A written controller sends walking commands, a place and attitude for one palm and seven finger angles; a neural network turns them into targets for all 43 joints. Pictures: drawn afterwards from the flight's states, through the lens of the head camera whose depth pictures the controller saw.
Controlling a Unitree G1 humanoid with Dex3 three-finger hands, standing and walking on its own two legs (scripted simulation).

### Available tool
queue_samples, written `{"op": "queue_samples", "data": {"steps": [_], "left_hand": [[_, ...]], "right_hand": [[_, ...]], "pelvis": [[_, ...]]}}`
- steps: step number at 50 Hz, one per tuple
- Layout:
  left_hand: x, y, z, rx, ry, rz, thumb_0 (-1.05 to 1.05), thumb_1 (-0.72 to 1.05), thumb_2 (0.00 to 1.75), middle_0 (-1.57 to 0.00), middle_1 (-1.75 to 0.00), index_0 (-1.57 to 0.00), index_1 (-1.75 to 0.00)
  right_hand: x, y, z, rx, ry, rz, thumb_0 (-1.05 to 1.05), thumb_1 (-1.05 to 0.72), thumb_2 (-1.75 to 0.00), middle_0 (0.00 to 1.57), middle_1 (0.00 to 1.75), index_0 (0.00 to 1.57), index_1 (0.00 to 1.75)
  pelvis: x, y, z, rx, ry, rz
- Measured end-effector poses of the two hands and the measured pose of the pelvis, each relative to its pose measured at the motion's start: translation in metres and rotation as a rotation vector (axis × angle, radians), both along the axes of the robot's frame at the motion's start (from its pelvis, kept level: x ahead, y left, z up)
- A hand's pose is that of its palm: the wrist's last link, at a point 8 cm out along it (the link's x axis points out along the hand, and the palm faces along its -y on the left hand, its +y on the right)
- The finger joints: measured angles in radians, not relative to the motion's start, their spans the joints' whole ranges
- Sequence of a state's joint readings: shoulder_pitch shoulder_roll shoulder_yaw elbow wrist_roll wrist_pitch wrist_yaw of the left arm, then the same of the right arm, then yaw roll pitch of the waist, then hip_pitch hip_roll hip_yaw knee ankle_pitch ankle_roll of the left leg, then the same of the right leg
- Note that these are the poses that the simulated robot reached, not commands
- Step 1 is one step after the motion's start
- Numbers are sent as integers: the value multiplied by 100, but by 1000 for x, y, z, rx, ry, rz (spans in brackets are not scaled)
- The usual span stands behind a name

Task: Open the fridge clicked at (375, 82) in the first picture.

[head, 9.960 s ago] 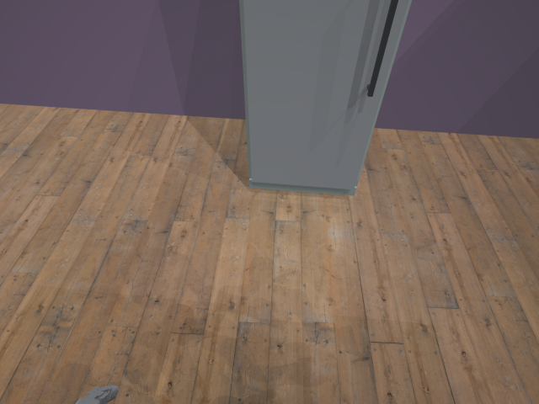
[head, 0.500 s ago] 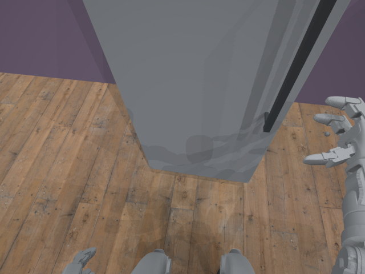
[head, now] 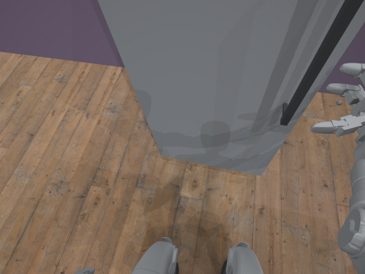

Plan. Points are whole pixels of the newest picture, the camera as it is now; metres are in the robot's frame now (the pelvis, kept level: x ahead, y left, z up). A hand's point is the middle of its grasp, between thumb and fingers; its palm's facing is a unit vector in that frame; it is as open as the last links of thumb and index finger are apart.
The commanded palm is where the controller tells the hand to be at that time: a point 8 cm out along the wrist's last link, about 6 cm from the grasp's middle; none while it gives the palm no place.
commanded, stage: move the hooked fingers beside the handle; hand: right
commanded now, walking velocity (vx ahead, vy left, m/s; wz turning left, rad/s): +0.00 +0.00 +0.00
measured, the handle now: (330, 32) +0.53 -0.18 +0.19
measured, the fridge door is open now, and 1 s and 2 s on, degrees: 0 0 0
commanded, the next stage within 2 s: feel for the door with the fingertips in 0.72 s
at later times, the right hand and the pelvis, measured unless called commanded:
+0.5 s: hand (335, 109) +0.47 -0.24 +0.07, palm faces +0.11 +0.99 +0.00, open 14.0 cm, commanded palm +0.45 -0.28 +0.08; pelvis +0.01 +0.00 +0.01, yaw +0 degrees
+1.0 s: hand (327, 109) +0.46 -0.22 +0.08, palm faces +0.10 +1.00 +0.00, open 14.0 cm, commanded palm +0.44 -0.26 +0.08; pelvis +0.01 +0.01 +0.01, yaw -1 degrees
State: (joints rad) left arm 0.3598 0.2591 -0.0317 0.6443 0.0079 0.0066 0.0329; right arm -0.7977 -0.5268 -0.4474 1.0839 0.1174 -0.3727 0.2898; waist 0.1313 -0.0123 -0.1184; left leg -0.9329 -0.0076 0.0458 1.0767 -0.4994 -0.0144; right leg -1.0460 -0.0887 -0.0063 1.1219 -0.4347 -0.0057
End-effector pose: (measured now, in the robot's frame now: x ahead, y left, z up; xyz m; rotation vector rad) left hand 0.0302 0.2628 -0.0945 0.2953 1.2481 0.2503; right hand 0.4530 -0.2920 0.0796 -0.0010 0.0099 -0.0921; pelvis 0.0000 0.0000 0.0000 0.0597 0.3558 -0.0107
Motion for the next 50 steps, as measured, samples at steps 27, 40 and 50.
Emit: {"op": "queue_samples", "data": {"steps": [27,40,50], "left_hand": [[32,-1,6,-8,-50,-31,1,90,89,-20,-30,-20,-30],[27,0,3,-35,-44,-7,1,90,89,-20,-30,-20,-30],[21,4,0,-36,-31,-15,1,90,89,-20,-30,-20,-30]], "right_hand": [[-10,5,-8,-5,-5,-26,-1,50,-30,30,120,30,120],[-14,14,-3,1,16,-19,-1,50,-30,30,120,30,120],[-18,25,0,-4,-6,-4,-1,50,-30,30,120,30,120]], "pelvis": [[7,0,5,-3,-10,-2],[10,4,7,-12,-20,3],[6,8,6,-11,-32,-8]]}}
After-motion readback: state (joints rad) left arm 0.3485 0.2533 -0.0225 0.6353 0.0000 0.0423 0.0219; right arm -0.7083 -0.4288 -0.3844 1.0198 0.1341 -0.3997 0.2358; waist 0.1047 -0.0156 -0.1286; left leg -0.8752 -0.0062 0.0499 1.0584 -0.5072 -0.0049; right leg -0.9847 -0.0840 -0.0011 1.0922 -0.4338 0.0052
